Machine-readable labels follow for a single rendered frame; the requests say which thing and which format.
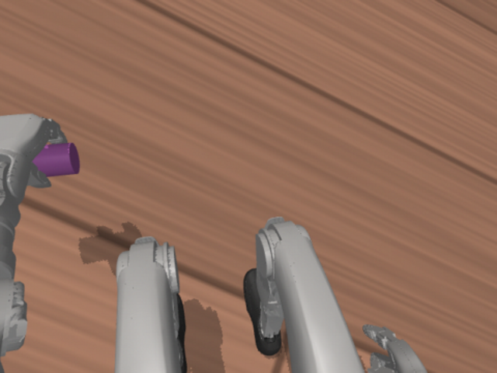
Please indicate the left robot hand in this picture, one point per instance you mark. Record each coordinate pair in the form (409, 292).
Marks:
(27, 134)

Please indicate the left robot arm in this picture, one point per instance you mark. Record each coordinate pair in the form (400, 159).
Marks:
(14, 175)

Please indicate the right robot hand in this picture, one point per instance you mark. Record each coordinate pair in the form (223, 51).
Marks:
(402, 358)

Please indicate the right robot foot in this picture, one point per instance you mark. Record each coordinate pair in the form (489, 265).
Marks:
(267, 346)

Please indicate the can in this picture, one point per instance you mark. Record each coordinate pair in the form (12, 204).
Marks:
(58, 160)

